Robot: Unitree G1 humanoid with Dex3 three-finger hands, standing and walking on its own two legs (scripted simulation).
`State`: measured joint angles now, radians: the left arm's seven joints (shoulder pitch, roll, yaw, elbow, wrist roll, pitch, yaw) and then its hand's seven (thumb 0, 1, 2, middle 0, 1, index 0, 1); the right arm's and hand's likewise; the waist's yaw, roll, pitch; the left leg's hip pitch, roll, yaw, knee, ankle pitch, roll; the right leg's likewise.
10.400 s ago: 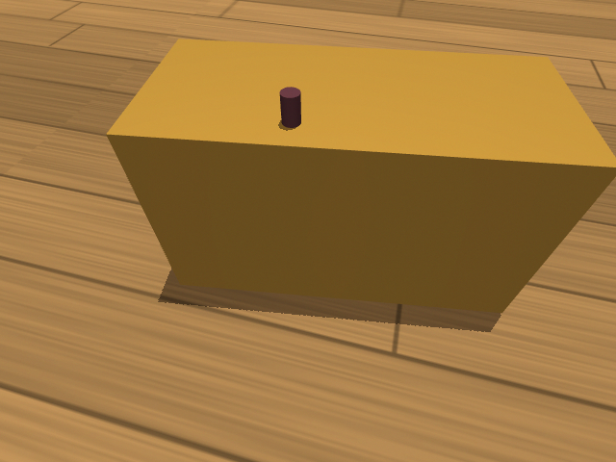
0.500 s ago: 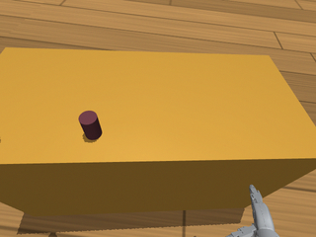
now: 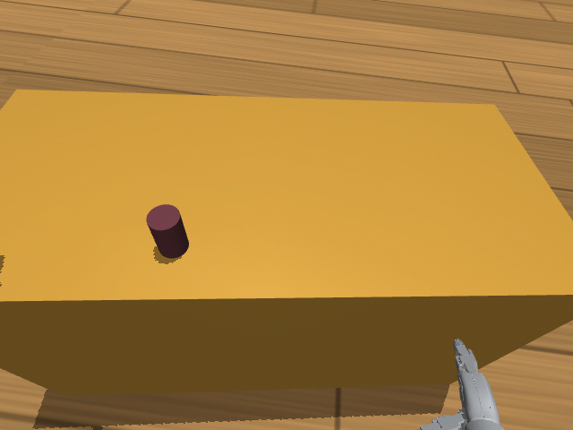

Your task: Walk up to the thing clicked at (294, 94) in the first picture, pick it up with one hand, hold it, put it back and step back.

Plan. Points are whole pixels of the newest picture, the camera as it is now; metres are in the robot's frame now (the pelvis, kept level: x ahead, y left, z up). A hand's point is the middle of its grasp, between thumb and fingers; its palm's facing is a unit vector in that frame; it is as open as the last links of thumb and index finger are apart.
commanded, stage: go down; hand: left
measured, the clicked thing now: (169, 232) +0.41 +0.20 -0.01
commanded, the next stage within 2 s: approach in 0.42 s
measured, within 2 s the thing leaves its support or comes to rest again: neither
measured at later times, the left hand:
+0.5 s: hand out of the picture +0.31 +0.39 +0.12, palm faces +0.19 -0.98 +0.00, open 17.2 cm
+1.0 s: hand (84, 252) +0.36 +0.30 +0.02, palm faces +0.10 -0.99 +0.08, open 17.3 cm
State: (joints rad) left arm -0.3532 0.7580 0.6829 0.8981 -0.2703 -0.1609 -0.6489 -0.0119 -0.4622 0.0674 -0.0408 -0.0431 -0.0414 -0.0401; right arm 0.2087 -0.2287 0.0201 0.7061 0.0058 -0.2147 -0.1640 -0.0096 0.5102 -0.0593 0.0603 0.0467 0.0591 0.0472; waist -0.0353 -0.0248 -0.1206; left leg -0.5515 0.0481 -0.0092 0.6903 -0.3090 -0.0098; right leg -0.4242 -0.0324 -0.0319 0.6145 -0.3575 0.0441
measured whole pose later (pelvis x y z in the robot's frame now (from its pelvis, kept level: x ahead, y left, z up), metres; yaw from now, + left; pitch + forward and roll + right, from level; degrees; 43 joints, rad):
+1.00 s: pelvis -0.02 +0.00 -0.03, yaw -1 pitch +14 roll -3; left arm -0.44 0.56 0.54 0.93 -0.26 -0.30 -0.51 -0.01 -0.48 0.03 -0.04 -0.04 -0.04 -0.04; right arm 0.27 -0.24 0.01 0.47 -0.02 -0.21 -0.09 -0.01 0.55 -0.05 0.06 0.05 0.06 0.05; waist -0.09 -0.04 -0.11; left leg -0.78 0.06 -0.02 0.90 -0.37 -0.01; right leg -0.65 -0.02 -0.03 0.84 -0.43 0.04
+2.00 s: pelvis -0.02 +0.00 -0.04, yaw -2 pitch +14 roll -2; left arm -0.46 0.32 0.32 0.76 -0.15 -0.37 -0.06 -0.01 -0.49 0.12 -0.41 -0.26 -0.42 -0.25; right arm 0.43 -0.23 -0.06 0.06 -0.01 0.04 0.01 -0.01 0.51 -0.05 0.06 0.05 0.06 0.05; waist -0.09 -0.02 -0.11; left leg -0.81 0.07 0.00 0.99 -0.42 -0.02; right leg -0.72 -0.02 0.00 0.96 -0.49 0.04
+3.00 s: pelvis -0.01 +0.00 -0.04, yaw -2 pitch +13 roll -1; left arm -0.45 0.31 0.30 0.73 -0.13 -0.32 -0.03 0.01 0.03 1.07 -0.94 -1.09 -1.19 -1.27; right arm 0.42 -0.23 -0.07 0.07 -0.01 0.10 0.00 -0.01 0.53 -0.05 0.06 0.05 0.06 0.05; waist -0.08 -0.01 -0.12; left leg -0.77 0.07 0.01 0.96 -0.42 -0.01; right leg -0.68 -0.02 0.01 0.93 -0.49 0.04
